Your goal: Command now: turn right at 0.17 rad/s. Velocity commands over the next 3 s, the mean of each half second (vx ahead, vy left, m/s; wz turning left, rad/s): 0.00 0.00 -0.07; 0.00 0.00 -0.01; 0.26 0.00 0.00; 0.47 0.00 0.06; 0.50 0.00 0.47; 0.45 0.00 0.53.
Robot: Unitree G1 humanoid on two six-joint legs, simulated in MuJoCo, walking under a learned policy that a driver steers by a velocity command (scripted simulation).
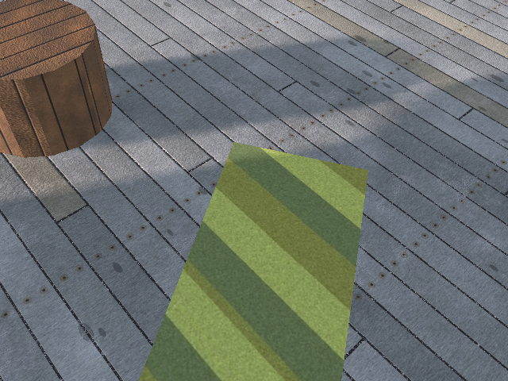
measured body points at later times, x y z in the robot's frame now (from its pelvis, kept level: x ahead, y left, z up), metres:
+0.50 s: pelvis -0.01 -0.03 +0.00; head +0.00 -0.04 +0.45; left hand +0.11 +0.21 -0.12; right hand +0.10 -0.30 -0.13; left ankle +0.00 +0.12 -0.74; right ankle -0.03 -0.15 -0.74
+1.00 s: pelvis -0.01 -0.04 +0.00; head +0.00 -0.04 +0.45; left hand +0.05 +0.22 -0.14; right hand +0.04 -0.30 -0.15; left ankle +0.00 +0.12 -0.74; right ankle -0.03 -0.15 -0.74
